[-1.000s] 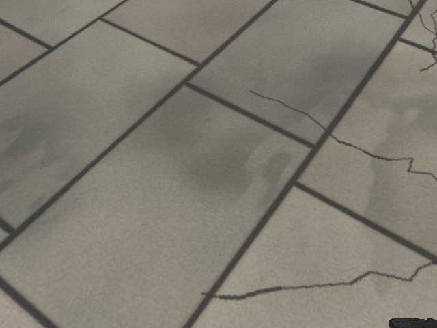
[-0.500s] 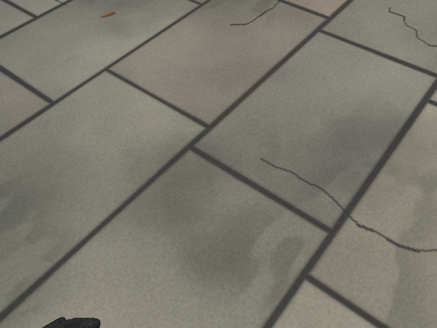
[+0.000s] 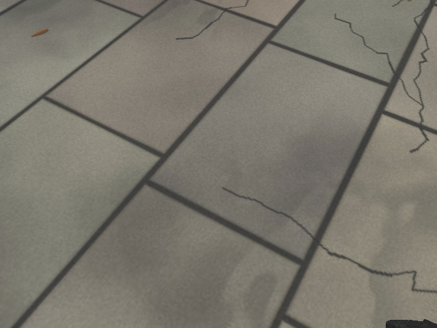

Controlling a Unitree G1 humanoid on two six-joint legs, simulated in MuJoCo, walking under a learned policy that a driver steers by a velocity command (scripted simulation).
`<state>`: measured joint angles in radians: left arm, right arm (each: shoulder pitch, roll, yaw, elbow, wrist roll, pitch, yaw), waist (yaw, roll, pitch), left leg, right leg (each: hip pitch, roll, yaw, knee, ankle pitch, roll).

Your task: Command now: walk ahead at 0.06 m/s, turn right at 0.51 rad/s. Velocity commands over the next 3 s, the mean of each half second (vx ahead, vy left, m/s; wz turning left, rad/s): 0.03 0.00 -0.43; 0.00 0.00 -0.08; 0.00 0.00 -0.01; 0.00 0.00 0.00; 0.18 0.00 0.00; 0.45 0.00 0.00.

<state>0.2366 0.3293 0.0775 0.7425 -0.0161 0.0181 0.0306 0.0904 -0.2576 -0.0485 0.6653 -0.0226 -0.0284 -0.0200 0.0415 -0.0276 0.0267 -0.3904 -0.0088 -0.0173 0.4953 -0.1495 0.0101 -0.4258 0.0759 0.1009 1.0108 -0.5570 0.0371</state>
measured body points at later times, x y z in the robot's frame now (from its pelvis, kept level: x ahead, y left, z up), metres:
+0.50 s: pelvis +0.01 -0.05 +0.01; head +0.03 -0.09 +0.46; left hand +0.21 +0.18 -0.07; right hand +0.06 -0.36 -0.12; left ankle +0.04 +0.10 -0.66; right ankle -0.01 -0.14 -0.73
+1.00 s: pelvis +0.01 -0.03 +0.00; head +0.02 -0.03 +0.45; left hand +0.18 +0.19 -0.12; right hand +0.04 -0.31 -0.12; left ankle +0.04 +0.10 -0.73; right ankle -0.01 -0.14 -0.73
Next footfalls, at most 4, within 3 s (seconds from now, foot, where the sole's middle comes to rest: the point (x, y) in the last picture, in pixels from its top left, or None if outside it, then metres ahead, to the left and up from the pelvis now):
0.32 right None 0.03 -0.15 -0.77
0.68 left None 0.08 0.09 -0.77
2.90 left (239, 315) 0.50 -0.03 -0.77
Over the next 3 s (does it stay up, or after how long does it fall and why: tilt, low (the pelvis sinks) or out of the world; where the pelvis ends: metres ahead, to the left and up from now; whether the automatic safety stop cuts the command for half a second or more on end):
stays up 0.35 -0.08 -0.01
